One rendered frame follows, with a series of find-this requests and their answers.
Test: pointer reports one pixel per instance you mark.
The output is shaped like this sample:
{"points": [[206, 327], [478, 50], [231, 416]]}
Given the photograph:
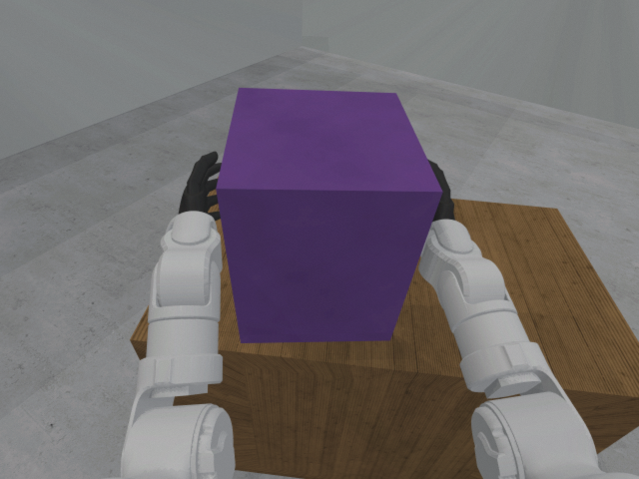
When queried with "carton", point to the carton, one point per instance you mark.
{"points": [[326, 199]]}

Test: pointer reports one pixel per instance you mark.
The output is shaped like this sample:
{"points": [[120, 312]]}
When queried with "robot left hand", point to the robot left hand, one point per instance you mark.
{"points": [[194, 197]]}

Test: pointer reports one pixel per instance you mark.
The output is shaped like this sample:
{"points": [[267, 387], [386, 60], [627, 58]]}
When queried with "left robot forearm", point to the left robot forearm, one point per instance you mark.
{"points": [[184, 310]]}

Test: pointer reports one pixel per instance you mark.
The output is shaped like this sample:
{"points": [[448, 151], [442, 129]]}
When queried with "right robot forearm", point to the right robot forearm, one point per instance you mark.
{"points": [[497, 356]]}

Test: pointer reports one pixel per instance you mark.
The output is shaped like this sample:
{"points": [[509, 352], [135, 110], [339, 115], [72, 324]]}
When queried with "robot left upper arm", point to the robot left upper arm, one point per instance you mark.
{"points": [[180, 442]]}

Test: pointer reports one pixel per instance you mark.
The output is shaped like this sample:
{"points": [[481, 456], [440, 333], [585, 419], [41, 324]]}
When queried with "robot right upper arm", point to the robot right upper arm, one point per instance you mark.
{"points": [[534, 436]]}

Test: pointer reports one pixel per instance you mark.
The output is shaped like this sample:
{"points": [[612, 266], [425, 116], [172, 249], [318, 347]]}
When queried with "pedestal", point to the pedestal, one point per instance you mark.
{"points": [[400, 408]]}

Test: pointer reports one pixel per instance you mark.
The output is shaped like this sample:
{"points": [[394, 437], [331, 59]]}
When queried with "robot right hand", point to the robot right hand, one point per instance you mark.
{"points": [[446, 205]]}

